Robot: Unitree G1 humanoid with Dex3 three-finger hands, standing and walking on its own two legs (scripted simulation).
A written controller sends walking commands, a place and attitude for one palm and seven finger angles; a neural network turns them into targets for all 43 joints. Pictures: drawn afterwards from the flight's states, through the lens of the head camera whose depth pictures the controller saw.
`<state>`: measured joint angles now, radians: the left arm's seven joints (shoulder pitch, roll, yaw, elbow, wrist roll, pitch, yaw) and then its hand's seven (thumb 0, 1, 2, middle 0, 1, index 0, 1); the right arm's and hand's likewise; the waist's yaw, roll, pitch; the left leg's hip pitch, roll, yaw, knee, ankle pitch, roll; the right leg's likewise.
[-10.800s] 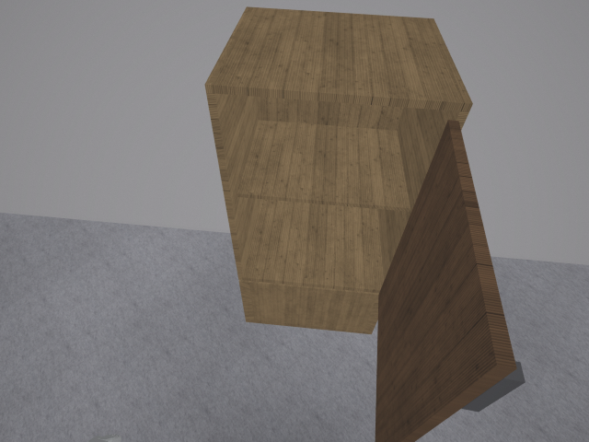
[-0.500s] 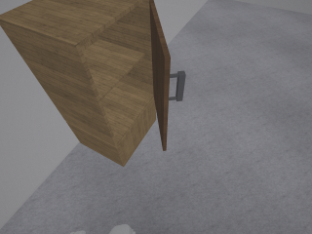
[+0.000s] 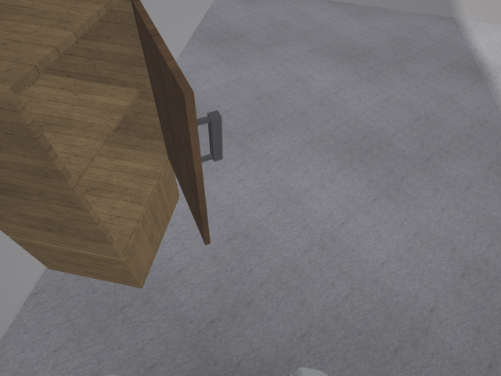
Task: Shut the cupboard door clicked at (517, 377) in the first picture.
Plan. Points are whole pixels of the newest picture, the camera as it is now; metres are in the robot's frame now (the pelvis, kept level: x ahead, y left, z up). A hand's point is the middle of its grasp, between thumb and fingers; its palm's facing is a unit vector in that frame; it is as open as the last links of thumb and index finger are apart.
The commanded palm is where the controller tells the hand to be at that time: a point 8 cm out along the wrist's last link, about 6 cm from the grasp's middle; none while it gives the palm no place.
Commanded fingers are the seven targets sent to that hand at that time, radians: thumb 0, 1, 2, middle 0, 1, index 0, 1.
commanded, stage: turn to face it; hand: left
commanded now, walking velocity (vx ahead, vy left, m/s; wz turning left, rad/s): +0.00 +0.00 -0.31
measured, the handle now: (207, 140) +0.60 +0.13 -0.03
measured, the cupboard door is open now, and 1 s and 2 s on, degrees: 36 36 36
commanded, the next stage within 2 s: take the last steps up to it in 0.22 s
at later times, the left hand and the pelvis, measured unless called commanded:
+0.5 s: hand out of the picture +0.11 +0.14 -0.18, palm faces -0.10 -0.98 -0.16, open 7.3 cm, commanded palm none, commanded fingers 0.00 0.90 0.90 -0.20 -0.30 -0.20 -0.30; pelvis +0.02 -0.03 -0.01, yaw -8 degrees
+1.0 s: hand (228, 306) +0.27 +0.06 -0.18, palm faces -0.23 -0.95 -0.19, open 7.3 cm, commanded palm none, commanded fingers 0.00 0.90 0.90 -0.20 -0.30 -0.20 -0.30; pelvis +0.15 -0.10 -0.02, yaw -12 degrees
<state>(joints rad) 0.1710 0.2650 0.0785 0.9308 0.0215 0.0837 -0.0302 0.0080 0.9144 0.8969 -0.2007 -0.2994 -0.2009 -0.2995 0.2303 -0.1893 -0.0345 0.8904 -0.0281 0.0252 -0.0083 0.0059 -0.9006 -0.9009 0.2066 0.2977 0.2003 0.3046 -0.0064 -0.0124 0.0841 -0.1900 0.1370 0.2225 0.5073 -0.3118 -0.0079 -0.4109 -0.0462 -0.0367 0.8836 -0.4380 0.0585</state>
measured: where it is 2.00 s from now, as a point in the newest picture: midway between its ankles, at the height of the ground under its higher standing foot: (278, 334)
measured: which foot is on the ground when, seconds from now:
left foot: down 0.00-0.10, up 0.12-0.48, down 0.50-0.96, up 0.98-1.00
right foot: up 0.00-0.08, down 0.10-0.52, up 0.54-0.94, down 0.96-1.00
